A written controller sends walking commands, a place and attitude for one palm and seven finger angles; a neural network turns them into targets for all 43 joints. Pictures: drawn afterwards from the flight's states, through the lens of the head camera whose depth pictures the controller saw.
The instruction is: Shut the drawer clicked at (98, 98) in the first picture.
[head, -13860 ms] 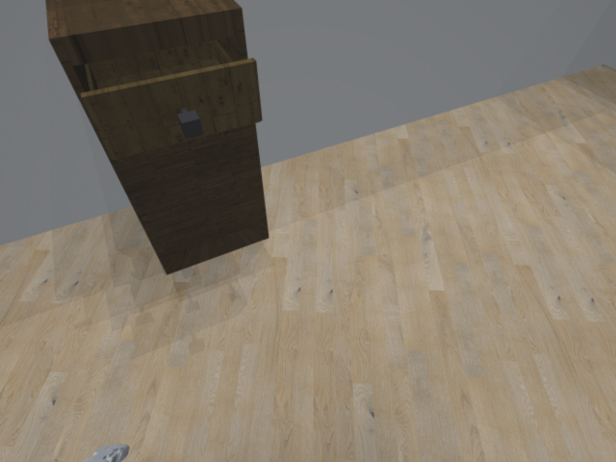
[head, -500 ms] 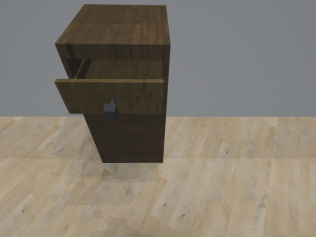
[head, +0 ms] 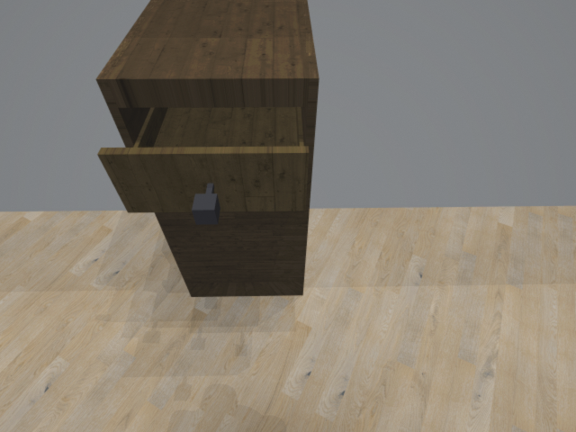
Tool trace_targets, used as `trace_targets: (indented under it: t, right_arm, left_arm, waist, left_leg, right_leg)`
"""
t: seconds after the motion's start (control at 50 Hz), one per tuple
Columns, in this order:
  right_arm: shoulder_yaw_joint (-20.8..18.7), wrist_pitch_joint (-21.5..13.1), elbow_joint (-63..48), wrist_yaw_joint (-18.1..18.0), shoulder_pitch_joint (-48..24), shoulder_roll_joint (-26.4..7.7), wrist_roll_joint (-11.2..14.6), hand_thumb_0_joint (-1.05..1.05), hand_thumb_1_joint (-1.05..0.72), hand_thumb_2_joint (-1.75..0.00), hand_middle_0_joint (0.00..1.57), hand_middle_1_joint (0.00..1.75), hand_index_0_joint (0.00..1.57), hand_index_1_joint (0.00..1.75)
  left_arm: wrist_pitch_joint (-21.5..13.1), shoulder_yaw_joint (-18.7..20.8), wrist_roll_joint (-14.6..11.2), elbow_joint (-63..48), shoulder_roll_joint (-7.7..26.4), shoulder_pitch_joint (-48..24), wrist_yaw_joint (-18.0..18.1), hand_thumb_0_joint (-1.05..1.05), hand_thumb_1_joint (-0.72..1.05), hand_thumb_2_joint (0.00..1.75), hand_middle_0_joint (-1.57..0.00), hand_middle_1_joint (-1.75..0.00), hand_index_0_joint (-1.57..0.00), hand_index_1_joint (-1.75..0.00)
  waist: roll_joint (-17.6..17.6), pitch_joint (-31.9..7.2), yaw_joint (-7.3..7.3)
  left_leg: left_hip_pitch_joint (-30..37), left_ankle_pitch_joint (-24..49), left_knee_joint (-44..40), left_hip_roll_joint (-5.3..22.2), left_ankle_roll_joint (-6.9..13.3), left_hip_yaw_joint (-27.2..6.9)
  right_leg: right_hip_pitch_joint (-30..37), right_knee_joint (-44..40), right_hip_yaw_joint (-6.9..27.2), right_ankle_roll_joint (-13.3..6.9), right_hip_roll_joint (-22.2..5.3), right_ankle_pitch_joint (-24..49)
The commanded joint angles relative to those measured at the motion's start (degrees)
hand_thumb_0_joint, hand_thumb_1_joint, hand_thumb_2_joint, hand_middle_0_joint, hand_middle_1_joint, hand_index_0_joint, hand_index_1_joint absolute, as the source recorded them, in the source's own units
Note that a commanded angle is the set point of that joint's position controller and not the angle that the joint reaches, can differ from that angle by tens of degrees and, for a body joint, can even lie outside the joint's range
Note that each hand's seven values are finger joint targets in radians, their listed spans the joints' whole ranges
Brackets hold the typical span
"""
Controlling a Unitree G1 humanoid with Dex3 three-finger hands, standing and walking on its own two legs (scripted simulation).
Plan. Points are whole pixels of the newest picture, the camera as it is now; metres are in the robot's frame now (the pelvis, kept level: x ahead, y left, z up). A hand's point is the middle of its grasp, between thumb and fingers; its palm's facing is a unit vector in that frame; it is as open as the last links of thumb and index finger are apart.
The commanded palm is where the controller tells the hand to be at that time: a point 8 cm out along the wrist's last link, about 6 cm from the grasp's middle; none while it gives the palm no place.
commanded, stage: shuffle to correct the standing spot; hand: left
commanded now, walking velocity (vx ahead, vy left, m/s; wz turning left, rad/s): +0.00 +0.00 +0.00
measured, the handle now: (208, 200) +0.52 +0.19 -0.02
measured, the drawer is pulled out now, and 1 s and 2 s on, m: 0.15 0.15 0.15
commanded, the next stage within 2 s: come to a stop and stand still in 0.32 s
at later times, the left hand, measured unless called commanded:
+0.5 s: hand out of the picture +0.02 +0.14 -0.19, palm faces +0.10 -0.98 -0.18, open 7.4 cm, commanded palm none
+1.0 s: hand out of the picture +0.14 +0.14 -0.17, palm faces +0.04 -0.96 -0.29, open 7.4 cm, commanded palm none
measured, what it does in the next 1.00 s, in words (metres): steps on the spot: left foot, then right foot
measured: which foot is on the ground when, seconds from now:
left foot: down 0.00-0.40, up 0.42-0.56, down 0.58-1.00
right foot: down 0.00-0.60, up 0.62-0.92, down 0.94-1.00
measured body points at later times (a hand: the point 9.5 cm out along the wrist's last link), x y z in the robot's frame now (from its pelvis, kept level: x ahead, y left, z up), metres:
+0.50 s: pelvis +0.07 -0.02 -0.01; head +0.10 -0.01 +0.44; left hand +0.01 +0.19 -0.17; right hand +0.09 -0.25 -0.17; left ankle +0.02 +0.08 -0.71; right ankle -0.02 -0.12 -0.74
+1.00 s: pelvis +0.07 -0.06 -0.02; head +0.09 -0.08 +0.43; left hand +0.13 +0.19 -0.15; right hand +0.16 -0.29 -0.17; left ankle +0.09 +0.07 -0.74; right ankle +0.09 -0.18 -0.74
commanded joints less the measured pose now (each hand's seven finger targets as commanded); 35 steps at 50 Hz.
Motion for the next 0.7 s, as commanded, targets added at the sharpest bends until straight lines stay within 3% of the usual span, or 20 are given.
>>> trace_targets:
  t: [0.0, 0.06, 0.18, 0.24, 0.28, 0.34, 0.36, 0.38, 0.4, 0.42, 0.44, 0.48, 0.5, 0.52, 0.54, 0.56, 0.58, 0.62, 0.66, 0.68]
  right_arm:
    - [-1.1, -0.9, -1.2, -0.6, 2.6, -5.5, -0.1, 0.0, -0.9, -0.9, 0.2, 0.3, 0.2, 0.3]
    - [-1.1, -0.7, -0.8, -0.7, 2.1, -5.3, -0.1, 0.0, -0.9, -0.9, 0.2, 0.3, 0.2, 0.3]
    - [-2.1, 0.0, -1.1, -0.3, 1.6, -7.2, -0.6, 0.0, -0.9, -0.9, 0.2, 0.3, 0.2, 0.3]
    - [-2.6, -0.2, -1.6, -0.3, 1.8, -7.5, -0.6, 0.0, -0.9, -0.9, 0.2, 0.3, 0.2, 0.3]
    - [-2.7, -0.5, -2.0, -0.5, 1.5, -7.3, -0.6, 0.0, -0.9, -0.9, 0.2, 0.3, 0.2, 0.3]
    - [-2.4, -1.0, -2.7, -0.6, 0.3, -5.2, -0.6, 0.0, -0.9, -0.9, 0.2, 0.3, 0.2, 0.3]
    - [-2.3, -1.1, -3.4, -0.5, -0.4, -3.9, -0.6, 0.0, -0.9, -0.9, 0.2, 0.3, 0.2, 0.3]
    - [-2.3, -1.0, -4.5, -0.3, -2.7, -3.6, -0.7, 0.0, -0.9, -0.9, 0.2, 0.3, 0.2, 0.3]
    - [-2.4, -1.1, -5.5, -0.2, -5.3, -3.4, -0.7, 0.0, -0.9, -0.9, 0.2, 0.3, 0.2, 0.3]
    - [-2.5, -1.1, -6.3, -0.1, -6.9, -2.9, -0.5, 0.0, -0.9, -0.9, 0.2, 0.3, 0.2, 0.3]
    - [-2.3, -1.2, -6.6, -0.1, -8.5, -2.7, -0.3, 0.0, -0.9, -0.9, 0.2, 0.3, 0.2, 0.3]
    - [-1.9, -1.0, -5.8, -0.2, -7.0, -1.7, 0.2, 0.0, -0.9, -0.9, 0.2, 0.3, 0.2, 0.3]
    - [-1.5, -0.8, -4.1, -0.5, -3.3, -1.3, 0.3, 0.0, -0.9, -0.9, 0.2, 0.3, 0.2, 0.3]
    - [-1.7, -1.1, -1.5, -0.7, 3.3, -1.6, 0.2, 0.0, -0.9, -0.9, 0.2, 0.3, 0.2, 0.3]
    - [-2.4, -1.3, -0.4, -1.3, 7.5, -5.5, -0.2, 0.0, -0.9, -0.9, 0.2, 0.3, 0.2, 0.3]
    - [-2.7, -1.4, -0.6, -1.7, 9.8, -9.0, -0.1, 0.0, -0.9, -0.9, 0.2, 0.3, 0.2, 0.3]
    - [-2.8, -0.5, -1.3, -1.6, 7.2, -9.3, 0.7, 0.0, -0.9, -0.9, 0.2, 0.3, 0.2, 0.3]
    - [-2.4, -0.6, -3.1, -2.1, 0.2, -8.2, 0.5, 0.0, -0.9, -0.9, 0.2, 0.3, 0.2, 0.3]
    - [-2.2, 0.2, -4.1, -2.0, -2.6, -7.0, 0.2, 0.0, -0.9, -0.9, 0.2, 0.3, 0.2, 0.3]
    - [-2.5, 0.4, -4.8, -1.9, -3.5, -7.7, 0.1, 0.0, -0.9, -0.9, 0.2, 0.3, 0.2, 0.3]
  left_arm:
    - [-0.5, 0.9, 0.0, -1.1, 5.3, 4.3, 0.0, 0.0, 0.9, 0.9, -0.2, -0.3, -0.2, -0.3]
    - [-0.4, 0.9, 0.1, -0.8, 5.4, 4.1, 0.0, 0.0, 0.9, 0.9, -0.2, -0.3, -0.2, -0.3]
    - [0.2, 1.4, 1.0, -0.8, 4.8, 4.5, -1.0, 0.0, 0.9, 0.9, -0.2, -0.3, -0.2, -0.3]
    - [-0.1, 1.6, 1.2, -1.0, 4.5, 5.1, -1.3, 0.0, 0.9, 0.9, -0.2, -0.3, -0.2, -0.3]
    - [-0.4, 1.7, 1.1, -0.7, 4.7, 6.7, -1.5, 0.0, 0.9, 0.9, -0.2, -0.3, -0.2, -0.3]
    - [-0.9, 2.4, 0.9, 0.7, 6.3, 10.3, -1.2, 0.0, 0.9, 0.9, -0.2, -0.3, -0.2, -0.3]
    - [-1.0, 3.0, 0.9, 1.4, 7.6, 12.4, -1.0, 0.0, 0.9, 0.9, -0.2, -0.3, -0.2, -0.3]
    - [-1.2, 3.3, 0.8, 2.1, 8.3, 15.0, -0.8, 0.0, 0.9, 0.9, -0.2, -0.3, -0.2, -0.3]
    - [-1.5, 3.4, 1.1, 2.6, 8.2, 17.0, -0.4, 0.0, 0.9, 0.9, -0.2, -0.3, -0.2, -0.3]
    - [-1.6, 3.4, 1.4, 2.9, 7.6, 18.5, -0.1, 0.0, 0.9, 0.9, -0.2, -0.3, -0.2, -0.3]
    - [-1.6, 3.3, 1.7, 2.6, 6.9, 17.7, 0.3, 0.0, 0.9, 0.9, -0.2, -0.3, -0.2, -0.3]
    - [-1.4, 2.8, 1.6, 1.3, 6.4, 13.2, 0.7, 0.0, 0.9, 0.9, -0.2, -0.3, -0.2, -0.3]
    - [-1.2, 2.3, 1.0, 0.4, 6.3, 10.0, 0.7, 0.0, 0.9, 0.9, -0.2, -0.3, -0.2, -0.3]
    - [-1.1, 2.4, 0.5, -0.6, 6.2, 7.6, 0.8, 0.0, 0.9, 0.9, -0.2, -0.3, -0.2, -0.3]
    - [-1.0, 2.3, -0.4, -1.1, 5.9, 7.5, 0.8, 0.0, 0.9, 0.9, -0.2, -0.3, -0.2, -0.3]
    - [-0.8, 1.8, -1.4, -1.7, 4.3, 8.0, 1.0, 0.0, 0.9, 0.9, -0.2, -0.3, -0.2, -0.3]
    - [-0.1, 2.1, -0.9, -2.2, 4.1, 8.9, 1.4, 0.0, 0.9, 0.9, -0.2, -0.3, -0.2, -0.3]
    - [1.1, 2.0, -0.1, -2.4, 4.0, 5.6, 1.5, 0.0, 0.9, 0.9, -0.2, -0.3, -0.2, -0.3]
    - [1.9, 2.0, 0.3, -1.9, 2.9, 6.0, 1.2, 0.0, 0.9, 0.9, -0.2, -0.3, -0.2, -0.3]
    - [2.4, 2.1, 0.3, -1.8, 2.5, 6.8, 1.0, 0.0, 0.9, 0.9, -0.2, -0.3, -0.2, -0.3]
  waist:
    - [0.4, -0.1, 0.4]
    - [0.9, 1.0, 0.35]
    - [2.8, 4.7, 0.29]
    - [3.9, 4.9, 0.3]
    - [2.0, 3.3, 0.73]
    - [-6.9, 1.3, 1.57]
    - [-11.3, 1.2, 2.15]
    - [-14.1, 2.3, 3.42]
    - [-14.0, 2.8, 4.63]
    - [-10.9, 2.9, 5.21]
    - [-8.0, 4.5, 5.22]
    - [-5.2, 3.2, 2.46]
    - [-4.2, 0.9, -0.15]
    - [-3.9, -2.3, -3.11]
    - [2.3, -6.6, -4.23]
    - [12.1, -10.3, -3.84]
    - [11.2, -10.2, -1.94]
    - [11.4, -0.6, -0.69]
    - [8.0, 2.3, 0.6]
    - [6.8, 1.5, 1.14]
  left_leg:
    - [1.3, 12.2, -4.7, 6.3, 0.9, -6.1]
    - [1.6, 12.5, -4.7, 6.4, 0.8, -5.8]
    - [-2.3, -8.8, -8.6, 8.5, 3.3, -10.4]
    - [-2.1, -6.9, -7.8, 9.5, 4.7, -12.1]
    - [-1.9, -1.5, -4.2, 8.8, 4.7, -10.4]
    - [-6.4, 3.8, 6.9, 4.1, 2.4, -2.6]
    - [-11.2, -0.1, 12.2, 1.9, 1.4, 0.5]
    - [-17.2, -10.7, 17.7, 0.9, 0.7, 2.0]
    - [-22.1, -17.1, 22.5, 1.2, 0.7, 1.2]
    - [-24.7, -19.0, 25.7, 1.6, 0.8, 0.8]
    - [-25.6, -19.5, 25.4, 2.3, 0.8, -0.5]
    - [-17.5, -13.9, 14.6, 2.4, 0.3, -0.9]
    - [-7.3, -4.3, 5.8, 0.7, -0.2, 0.5]
    - [3.6, 11.4, -0.7, -0.1, -0.2, 0.9]
    - [15.0, 34.4, 0.9, 7.0, 2.7, -5.3]
    - [19.0, 62.7, 0.5, 19.2, 10.6, -17.8]
    - [15.6, 69.5, -2.1, 22.8, 14.4, -17.3]
    - [8.0, 63.7, -4.2, 21.1, 13.2, -13.4]
    - [3.0, 55.2, -5.5, 18.0, 11.2, -10.0]
    - [2.9, 52.3, -5.7, 17.1, 10.6, -9.2]
  right_leg:
    - [0.8, -4.0, 3.8, -2.2, -4.1, 11.7]
    - [0.5, -4.4, 3.8, -2.2, -4.0, 11.8]
    - [-3.3, -0.4, -0.6, -2.4, -1.9, -5.1]
    - [-4.4, 1.5, -1.5, -2.6, -1.5, -3.9]
    - [-2.7, 0.8, -0.3, -3.2, -2.2, -0.7]
    - [4.8, -3.2, 6.1, -5.2, -6.4, 11.2]
    - [9.1, -4.5, 9.5, -6.8, -9.4, 19.5]
    - [12.9, -5.8, 13.1, -9.4, -12.5, 28.9]
    - [16.2, -5.8, 15.1, -12.2, -14.6, 37.7]
    - [18.5, -5.3, 15.9, -13.9, -16.3, 45.1]
    - [18.1, -4.2, 14.2, -14.0, -16.3, 51.1]
    - [13.8, -1.2, 9.0, -11.2, -13.5, 54.6]
    - [9.1, 1.7, 5.1, -8.5, -10.2, 53.4]
    - [5.2, 7.6, 2.4, -5.7, -7.3, 51.2]
    - [-2.7, 13.8, 0.6, -2.5, -3.8, 36.7]
    - [-8.3, 22.2, -1.4, 0.1, -0.1, 1.6]
    - [-7.8, 26.4, 1.3, 0.0, 0.1, -19.4]
    - [-10.0, 26.0, 3.2, 0.2, -2.1, -18.4]
    - [-8.2, 23.0, 1.3, 0.5, -3.0, -14.5]
    - [-7.6, 22.2, 0.2, 0.7, -2.5, -12.1]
